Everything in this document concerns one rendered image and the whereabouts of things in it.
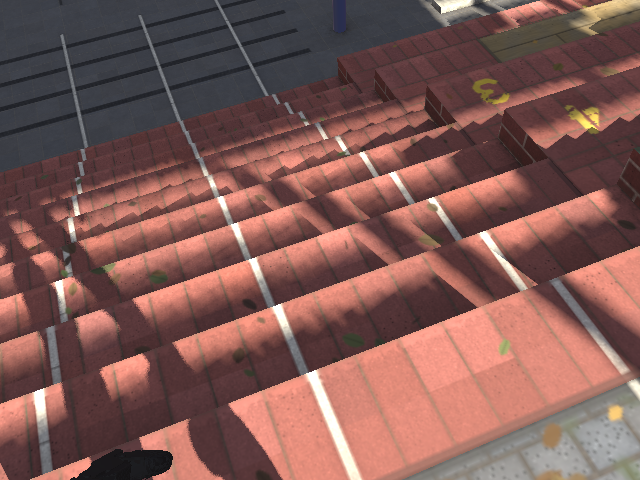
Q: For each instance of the robot left hand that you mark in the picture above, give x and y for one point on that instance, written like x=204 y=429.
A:
x=135 y=465

